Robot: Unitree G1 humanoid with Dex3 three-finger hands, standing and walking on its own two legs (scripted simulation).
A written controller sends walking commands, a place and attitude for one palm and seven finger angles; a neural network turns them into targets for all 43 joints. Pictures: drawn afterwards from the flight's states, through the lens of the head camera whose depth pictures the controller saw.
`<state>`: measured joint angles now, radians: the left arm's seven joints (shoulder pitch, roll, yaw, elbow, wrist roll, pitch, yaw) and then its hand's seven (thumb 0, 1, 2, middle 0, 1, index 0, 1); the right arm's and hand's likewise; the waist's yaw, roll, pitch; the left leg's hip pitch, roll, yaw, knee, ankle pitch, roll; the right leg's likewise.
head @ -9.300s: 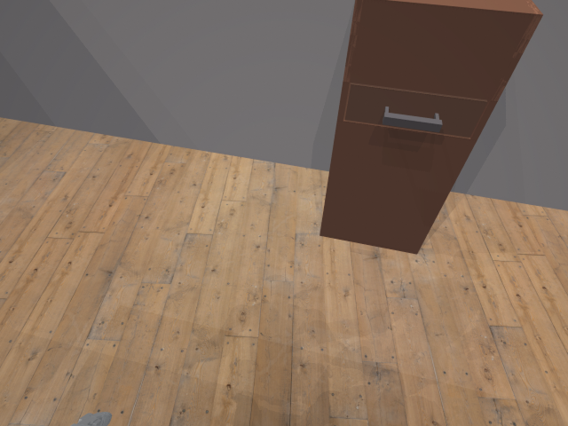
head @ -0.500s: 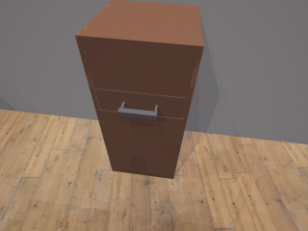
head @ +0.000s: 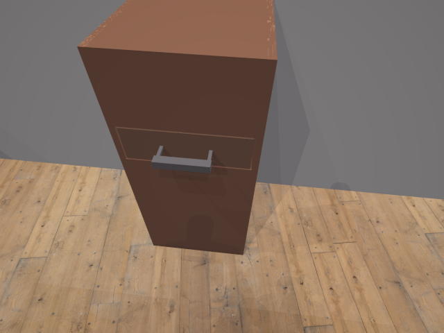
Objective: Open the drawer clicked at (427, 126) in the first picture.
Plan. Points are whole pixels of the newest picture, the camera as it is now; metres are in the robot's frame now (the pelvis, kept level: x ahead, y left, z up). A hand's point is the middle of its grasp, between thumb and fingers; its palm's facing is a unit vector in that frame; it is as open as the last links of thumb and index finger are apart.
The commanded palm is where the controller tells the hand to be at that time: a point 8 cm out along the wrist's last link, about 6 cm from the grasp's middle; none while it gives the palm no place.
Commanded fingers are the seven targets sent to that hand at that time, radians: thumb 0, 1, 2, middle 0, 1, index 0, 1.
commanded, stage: come to a stop and stand still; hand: left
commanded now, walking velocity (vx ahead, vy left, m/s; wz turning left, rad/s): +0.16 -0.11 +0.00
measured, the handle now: (183, 158) +0.58 +0.15 -0.08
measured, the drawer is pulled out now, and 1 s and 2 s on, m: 0.00 0.00 0.00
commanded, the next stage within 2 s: look again from close up in 1.02 s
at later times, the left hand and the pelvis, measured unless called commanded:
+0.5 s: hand out of the picture +0.09 +0.15 -0.17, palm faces +0.02 -0.97 -0.22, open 7.3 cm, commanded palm none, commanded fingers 0.00 0.90 0.90 -0.20 -0.30 -0.20 -0.30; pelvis +0.05 -0.03 +0.00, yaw +0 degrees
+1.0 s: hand out of the picture +0.05 +0.17 -0.16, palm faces +0.03 -0.97 -0.25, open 7.4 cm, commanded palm none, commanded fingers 0.00 0.90 0.90 -0.20 -0.30 -0.20 -0.30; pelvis +0.02 -0.02 +0.01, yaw +0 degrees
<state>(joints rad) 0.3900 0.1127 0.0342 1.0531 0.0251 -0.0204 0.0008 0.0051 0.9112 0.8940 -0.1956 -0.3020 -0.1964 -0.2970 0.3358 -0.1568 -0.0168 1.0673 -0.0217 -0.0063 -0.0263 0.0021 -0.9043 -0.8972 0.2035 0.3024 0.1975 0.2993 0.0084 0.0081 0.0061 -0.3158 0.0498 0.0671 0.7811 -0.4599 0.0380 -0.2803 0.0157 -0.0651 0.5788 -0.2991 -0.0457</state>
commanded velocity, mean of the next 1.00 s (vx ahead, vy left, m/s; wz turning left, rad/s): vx -0.03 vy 0.02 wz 0.00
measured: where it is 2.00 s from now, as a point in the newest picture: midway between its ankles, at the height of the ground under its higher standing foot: outside the picture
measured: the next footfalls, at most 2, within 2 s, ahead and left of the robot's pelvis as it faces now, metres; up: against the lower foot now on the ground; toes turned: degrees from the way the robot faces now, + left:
left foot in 0.14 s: +0.08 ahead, +0.08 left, +0.00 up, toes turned +1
right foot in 0.38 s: +0.12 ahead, -0.14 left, +0.00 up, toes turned +3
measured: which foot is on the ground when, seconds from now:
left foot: up 0.00-0.12, down 0.14-1.00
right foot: down 0.00-0.14, up 0.16-0.36, down 0.38-1.00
